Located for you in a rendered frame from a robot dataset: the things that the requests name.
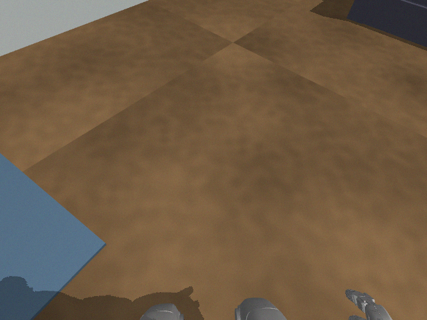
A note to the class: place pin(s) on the sofa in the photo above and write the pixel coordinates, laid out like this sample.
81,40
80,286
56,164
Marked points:
403,18

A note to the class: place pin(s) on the right robot hand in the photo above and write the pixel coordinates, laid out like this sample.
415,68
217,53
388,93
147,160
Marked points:
367,305

